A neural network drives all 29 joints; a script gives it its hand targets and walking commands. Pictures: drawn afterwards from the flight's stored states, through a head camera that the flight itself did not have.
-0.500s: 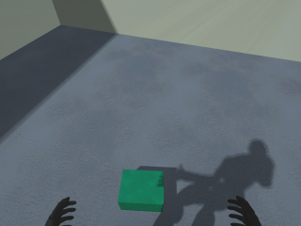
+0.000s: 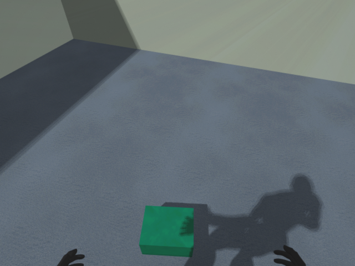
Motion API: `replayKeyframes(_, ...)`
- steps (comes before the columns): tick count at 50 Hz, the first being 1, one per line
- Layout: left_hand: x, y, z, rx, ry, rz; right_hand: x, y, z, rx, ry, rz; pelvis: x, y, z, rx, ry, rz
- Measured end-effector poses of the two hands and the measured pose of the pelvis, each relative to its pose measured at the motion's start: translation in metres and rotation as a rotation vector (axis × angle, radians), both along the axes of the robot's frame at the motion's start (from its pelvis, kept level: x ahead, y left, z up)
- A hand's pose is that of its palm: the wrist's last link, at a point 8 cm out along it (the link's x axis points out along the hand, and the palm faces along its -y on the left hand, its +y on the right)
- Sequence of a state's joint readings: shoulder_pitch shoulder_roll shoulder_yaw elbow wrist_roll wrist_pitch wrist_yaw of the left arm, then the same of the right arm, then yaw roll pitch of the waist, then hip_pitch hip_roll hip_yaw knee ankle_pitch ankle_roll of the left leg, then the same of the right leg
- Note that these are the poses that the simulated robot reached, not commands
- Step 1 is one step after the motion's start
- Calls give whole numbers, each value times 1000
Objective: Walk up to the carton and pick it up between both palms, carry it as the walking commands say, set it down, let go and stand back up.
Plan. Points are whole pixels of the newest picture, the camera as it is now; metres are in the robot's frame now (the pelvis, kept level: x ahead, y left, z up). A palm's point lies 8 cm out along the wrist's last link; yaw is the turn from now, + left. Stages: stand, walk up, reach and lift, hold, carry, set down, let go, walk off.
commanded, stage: stand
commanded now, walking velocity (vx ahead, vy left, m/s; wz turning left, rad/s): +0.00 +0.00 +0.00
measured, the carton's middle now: (168, 230) +0.45 +0.09 -0.69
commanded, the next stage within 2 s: none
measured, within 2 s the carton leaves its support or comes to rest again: neither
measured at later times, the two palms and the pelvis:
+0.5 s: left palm out of the picture +0.07 +0.31 -0.10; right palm out of the picture +0.11 -0.25 -0.09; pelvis -0.01 +0.01 +0.00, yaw +0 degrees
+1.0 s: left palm out of the picture +0.04 +0.31 -0.12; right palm out of the picture +0.09 -0.25 -0.09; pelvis -0.02 +0.01 +0.00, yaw +0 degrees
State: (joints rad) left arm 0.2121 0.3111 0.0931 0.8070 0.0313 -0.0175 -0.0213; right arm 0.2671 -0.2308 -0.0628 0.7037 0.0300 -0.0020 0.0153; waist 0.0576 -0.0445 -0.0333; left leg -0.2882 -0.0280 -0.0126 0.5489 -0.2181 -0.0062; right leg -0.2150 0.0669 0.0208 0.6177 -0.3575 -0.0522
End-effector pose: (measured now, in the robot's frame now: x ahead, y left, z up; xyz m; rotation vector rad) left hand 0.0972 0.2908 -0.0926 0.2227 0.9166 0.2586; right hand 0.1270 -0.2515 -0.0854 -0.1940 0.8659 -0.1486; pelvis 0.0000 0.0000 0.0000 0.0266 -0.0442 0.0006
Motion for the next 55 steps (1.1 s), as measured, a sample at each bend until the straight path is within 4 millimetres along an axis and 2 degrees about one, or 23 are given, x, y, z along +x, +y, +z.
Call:
replayKeyframes(31,-40,21,-14,-3,83,27,-25,6,-2,-21,35,-17,-16,12,0,-15,-18,-2)
replayKeyframes(55,-65,23,-25,-22,150,49,-39,6,-7,-27,66,-30,-23,16,0,-19,-27,-4)
